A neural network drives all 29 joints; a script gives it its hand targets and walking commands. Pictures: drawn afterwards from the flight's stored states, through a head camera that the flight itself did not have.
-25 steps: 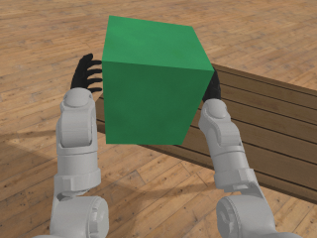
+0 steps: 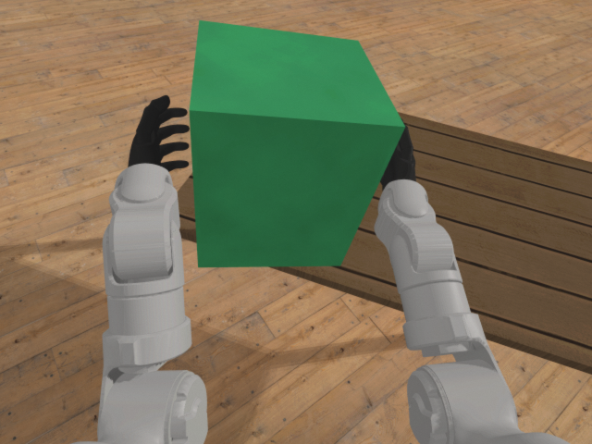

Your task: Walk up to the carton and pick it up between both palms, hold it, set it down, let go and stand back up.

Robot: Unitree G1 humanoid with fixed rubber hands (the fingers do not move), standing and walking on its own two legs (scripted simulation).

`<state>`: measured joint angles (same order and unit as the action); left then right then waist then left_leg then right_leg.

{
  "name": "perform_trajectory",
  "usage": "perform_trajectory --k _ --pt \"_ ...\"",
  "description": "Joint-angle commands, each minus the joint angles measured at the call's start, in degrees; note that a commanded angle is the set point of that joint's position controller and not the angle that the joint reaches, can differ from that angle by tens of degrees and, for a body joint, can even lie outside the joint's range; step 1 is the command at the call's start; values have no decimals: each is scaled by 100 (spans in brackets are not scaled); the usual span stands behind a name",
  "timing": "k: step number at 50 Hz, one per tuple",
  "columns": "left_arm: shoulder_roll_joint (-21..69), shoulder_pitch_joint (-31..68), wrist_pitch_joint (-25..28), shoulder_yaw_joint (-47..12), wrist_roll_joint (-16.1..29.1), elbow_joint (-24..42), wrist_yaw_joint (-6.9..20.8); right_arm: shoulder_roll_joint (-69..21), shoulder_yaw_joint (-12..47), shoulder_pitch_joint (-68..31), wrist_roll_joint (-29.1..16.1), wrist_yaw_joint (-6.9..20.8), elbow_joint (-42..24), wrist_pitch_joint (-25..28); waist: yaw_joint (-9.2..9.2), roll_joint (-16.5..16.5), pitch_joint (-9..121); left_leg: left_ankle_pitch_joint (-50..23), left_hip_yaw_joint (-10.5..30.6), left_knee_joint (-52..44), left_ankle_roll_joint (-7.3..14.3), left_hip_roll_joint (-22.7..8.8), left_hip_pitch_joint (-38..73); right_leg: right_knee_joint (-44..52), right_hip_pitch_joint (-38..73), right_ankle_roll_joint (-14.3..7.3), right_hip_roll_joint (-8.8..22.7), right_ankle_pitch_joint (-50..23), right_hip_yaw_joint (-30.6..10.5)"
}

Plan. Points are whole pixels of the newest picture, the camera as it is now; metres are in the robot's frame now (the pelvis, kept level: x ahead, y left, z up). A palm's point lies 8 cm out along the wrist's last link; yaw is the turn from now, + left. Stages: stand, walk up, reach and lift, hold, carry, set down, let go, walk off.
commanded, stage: hold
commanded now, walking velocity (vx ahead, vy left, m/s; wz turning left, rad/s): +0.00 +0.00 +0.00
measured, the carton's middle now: (277, 155) +0.44 +0.00 +0.15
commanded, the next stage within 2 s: set down in 0.16 s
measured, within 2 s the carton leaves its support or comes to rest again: neither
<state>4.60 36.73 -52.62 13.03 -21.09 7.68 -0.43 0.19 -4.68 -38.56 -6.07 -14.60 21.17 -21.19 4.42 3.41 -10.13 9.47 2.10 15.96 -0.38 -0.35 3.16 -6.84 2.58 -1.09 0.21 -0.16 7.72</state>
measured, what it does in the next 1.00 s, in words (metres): stands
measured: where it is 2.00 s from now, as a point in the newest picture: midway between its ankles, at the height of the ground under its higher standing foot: outside the picture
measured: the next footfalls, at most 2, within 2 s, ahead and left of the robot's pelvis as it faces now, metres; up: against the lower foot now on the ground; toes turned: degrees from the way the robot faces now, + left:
none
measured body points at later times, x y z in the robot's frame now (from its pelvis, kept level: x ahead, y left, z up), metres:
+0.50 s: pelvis +0.00 -0.01 +0.00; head -0.03 +0.01 +0.45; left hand +0.37 +0.13 +0.21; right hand +0.38 -0.17 +0.19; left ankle +0.01 +0.12 -0.75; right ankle +0.06 -0.11 -0.75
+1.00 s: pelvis +0.05 +0.00 +0.00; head +0.03 +0.01 +0.45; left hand +0.42 +0.11 +0.15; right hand +0.41 -0.19 +0.14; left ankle +0.01 +0.12 -0.75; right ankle +0.06 -0.11 -0.75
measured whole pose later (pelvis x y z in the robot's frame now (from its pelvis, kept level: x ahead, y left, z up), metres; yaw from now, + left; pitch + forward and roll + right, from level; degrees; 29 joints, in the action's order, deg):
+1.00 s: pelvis +0.05 +0.00 +0.00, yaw +1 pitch -10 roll -1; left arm 7.4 28.6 -28.6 12.7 -19.6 -6.6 1.0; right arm -0.3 -7.8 -29.5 0.0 -11.8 30.0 1.0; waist 6.0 2.5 -8.1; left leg 10.7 3.3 10.6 -0.2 -0.9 9.8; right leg -4.1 8.5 -0.6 -0.4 2.8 9.0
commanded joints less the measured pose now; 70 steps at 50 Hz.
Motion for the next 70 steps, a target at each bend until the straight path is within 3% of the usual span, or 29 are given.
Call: perform_trajectory --k 1,6,8,10,11,12,13,14,17,20,22,25,28,32,33,36,39,41,43,48,50,53,54,57,65,67,70 --pt "1850 3669 526 -2215 978 652 842 -1500 1393 -4100 -276 668 -1474 440 80 -478 3099 -1503 -302 -290 -270 226 -456 -336 1910 165 -253 -368 -58" --pt "1701 3767 580 -1816 875 -37 885 -1502 1129 -4264 -127 702 -1013 477 27 -317 2697 -693 -308 -478 -155 208 -892 -344 1863 168 -159 84 -94" --pt "1768 3995 685 -1945 979 256 851 -1639 1199 -4462 -139 706 -1202 552 -6 -400 3154 -877 -296 -443 -110 186 -834 -406 1992 190 -139 -143 -103" --pt "2291 3317 781 -2680 1312 1223 850 -1981 1798 -4131 -575 590 -2645 707 153 -532 4651 -2422 -249 -146 -98 254 -315 -707 2498 224 -226 -1841 -85" --pt "2367 3317 769 -2819 1361 1534 893 -2053 1990 -4156 -649 503 -2962 687 236 -414 4957 -3047 -167 -14 -118 279 -165 -763 2757 254 -227 -2583 -130" --pt "2404 3165 706 -2919 1347 1798 931 -2204 2345 -4063 -764 385 -3330 639 188 -334 5275 -3657 -155 102 -96 315 -37 -855 3036 280 -257 -3349 -155" --pt "2352 3022 632 -2951 1324 1971 990 -2170 2448 -3894 -831 291 -3485 518 231 -317 5157 -3862 -120 164 -84 355 -177 -876 3252 282 -215 -3766 -238" --pt "2166 2929 540 -2831 1245 1930 1081 -2119 2463 -3725 -834 233 -3371 363 243 -221 4697 -3496 -139 -20 -46 360 -455 -815 3214 319 -170 -3534 -260" --pt "1602 2637 246 -2012 866 949 1345 -1608 1888 -3083 -617 226 -2279 -71 159 -229 2257 -1490 -209 -592 5 290 -1059 -380 2587 307 -52 -1342 -166" --pt "1226 2803 338 -1303 552 -150 1442 -1255 1155 -3153 -395 451 -1202 -18 -14 -277 851 619 -342 -1084 78 185 -1598 -193 1944 277 66 939 -78" --pt "1246 3121 602 -1053 523 -384 1371 -1308 924 -3462 -250 636 -1075 264 -115 -46 959 1062 -397 -1111 104 205 -1631 -198 1701 282 150 1562 -114" --pt "1375 3726 1267 -1114 551 -435 1207 -1351 567 -3927 139 822 -1000 953 -149 -283 1662 1137 -381 -1071 77 173 -1543 -355 1570 291 74 1541 -7" --pt "1545 3925 1963 -1292 645 -557 969 -1418 334 -4050 621 1007 -738 1647 -24 -432 2578 782 -389 -949 18 147 -1187 -507 1568 268 -68 1053 132" --pt "1936 3604 2715 -1798 769 -541 770 -1619 487 -3793 1145 1161 -666 2370 77 -333 3761 -563 -306 -656 -119 185 -415 -497 1820 184 -213 -184 153" --pt "1973 3624 2829 -1907 743 -573 725 -1716 531 -3706 1222 1181 -482 2495 93 -461 4023 -809 -312 -616 -136 189 -376 -502 1981 179 -193 -468 153" --pt "2176 3335 3085 -2201 832 -544 676 -1894 902 -3411 1277 1212 -490 2751 186 -326 4233 -1750 -234 -483 -164 246 -347 -572 2439 250 -238 -1747 66" --pt "2253 3093 3188 -2376 814 -341 668 -1980 1254 -3297 1085 1179 -773 2898 133 -249 4309 -2466 -136 -452 -111 265 -602 -676 2954 302 -198 -2884 -85" --pt "2205 2846 3157 -2419 771 -336 702 -1986 1485 -3076 942 1117 -732 2919 114 -238 4050 -2585 -124 -470 -66 278 -804 -708 3273 364 -153 -3252 -143" --pt "2138 2775 3088 -2374 779 -306 744 -1963 1588 -2964 791 1076 -727 2854 130 -150 3519 -2288 -104 -601 -24 303 -948 -649 3363 361 -109 -3186 -203" --pt "1845 2271 2770 -1984 622 -560 821 -1753 1521 -2754 574 1054 -569 2668 -28 71 2418 -1535 -99 -818 72 247 -1008 -535 3180 410 -33 -2506 -217" --pt "1794 2246 2730 -1934 612 -479 806 -1716 1516 -2785 457 1041 -583 2671 -69 3 2483 -1612 -127 -815 60 225 -902 -575 3221 423 -43 -2657 -202" --pt "1876 2427 2840 -1982 631 -353 682 -1568 1344 -2866 443 1099 -468 2770 -62 -191 2557 -1658 -118 -809 -107 206 -558 -485 2880 326 -120 -2194 -125" --pt "1886 2489 2885 -2069 630 -326 624 -1581 1308 -2875 398 1131 -396 2804 -55 -324 2595 -1834 -121 -705 -136 184 -470 -518 2732 313 -155 -2194 -118" --pt "2026 2451 3073 -2317 810 -433 535 -1505 1331 -2845 510 1163 -465 2904 20 -240 3056 -2271 -116 -488 -268 189 -113 -451 2455 267 -264 -2159 -51" --pt "2699 2856 3544 -3046 1034 -550 348 -1725 1194 -2859 820 1326 -253 3106 405 -674 3973 -4042 62 142 -647 56 377 -280 1407 124 -424 -2065 -23" --pt "2870 2931 3582 -3233 1052 -477 299 -1767 1247 -2778 772 1368 -50 3108 438 -766 3998 -4872 73 349 -700 38 527 -205 1172 138 -441 -2131 -96" --pt "2963 2733 3522 -3287 998 -540 300 -1775 1368 -2650 708 1383 -28 3060 405 -842 3904 -4994 73 400 -719 16 516 -133 1167 59 -447 -1995 -143"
